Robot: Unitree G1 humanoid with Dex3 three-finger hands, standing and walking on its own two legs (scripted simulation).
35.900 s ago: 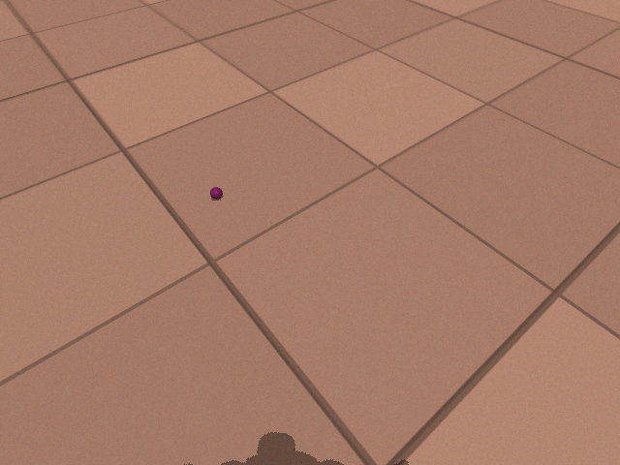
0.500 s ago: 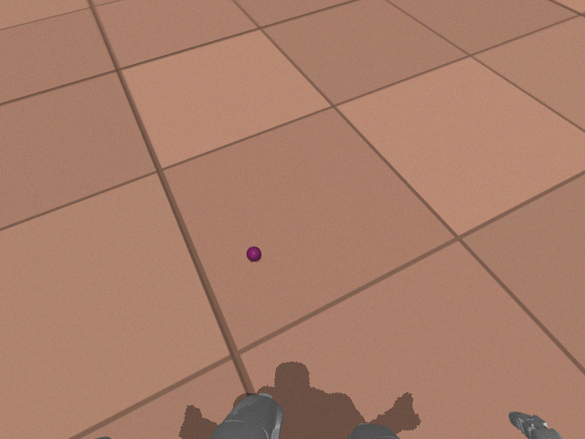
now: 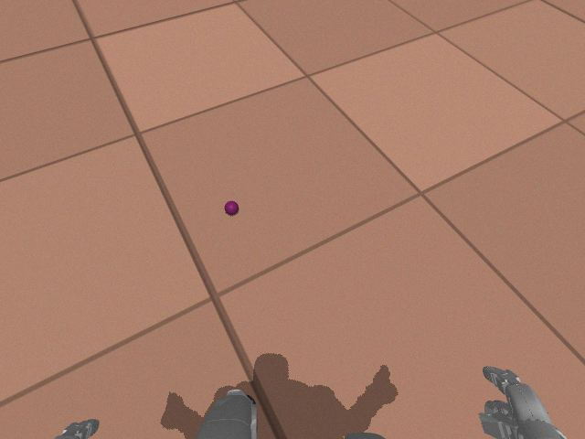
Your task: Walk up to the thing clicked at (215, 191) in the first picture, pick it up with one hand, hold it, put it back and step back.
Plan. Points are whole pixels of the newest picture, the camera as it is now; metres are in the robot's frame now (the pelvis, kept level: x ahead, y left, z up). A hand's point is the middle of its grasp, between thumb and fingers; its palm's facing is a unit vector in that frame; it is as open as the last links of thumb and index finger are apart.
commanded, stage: step back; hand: left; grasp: from above
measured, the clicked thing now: (231, 207) +0.96 +0.27 -0.72
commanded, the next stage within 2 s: stand in 1.20 s
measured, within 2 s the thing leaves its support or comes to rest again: neither
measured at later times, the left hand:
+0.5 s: hand out of the picture -0.06 +0.26 -0.13, palm faces +0.12 -0.91 -0.38, open 7.4 cm
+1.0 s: hand out of the picture -0.03 +0.27 -0.14, palm faces +0.13 -0.92 -0.36, open 7.4 cm
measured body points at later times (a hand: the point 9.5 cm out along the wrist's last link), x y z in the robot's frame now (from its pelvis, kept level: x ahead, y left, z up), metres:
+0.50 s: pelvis -0.09 -0.02 +0.02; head -0.09 -0.02 +0.47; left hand -0.07 +0.31 -0.10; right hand -0.01 -0.32 -0.11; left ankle -0.10 +0.11 -0.71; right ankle -0.05 -0.14 -0.69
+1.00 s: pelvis -0.05 -0.01 +0.02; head -0.03 +0.01 +0.46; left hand -0.04 +0.31 -0.12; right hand +0.08 -0.29 -0.10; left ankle -0.03 +0.12 -0.71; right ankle -0.04 -0.14 -0.71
